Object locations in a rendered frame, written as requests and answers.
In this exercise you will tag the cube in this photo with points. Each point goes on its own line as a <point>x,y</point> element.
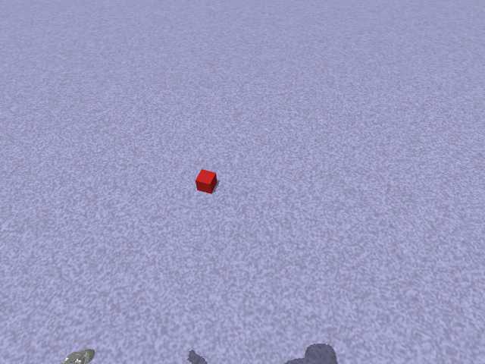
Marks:
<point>206,181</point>

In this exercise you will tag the left robot hand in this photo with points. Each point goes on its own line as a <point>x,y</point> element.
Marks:
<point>82,357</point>

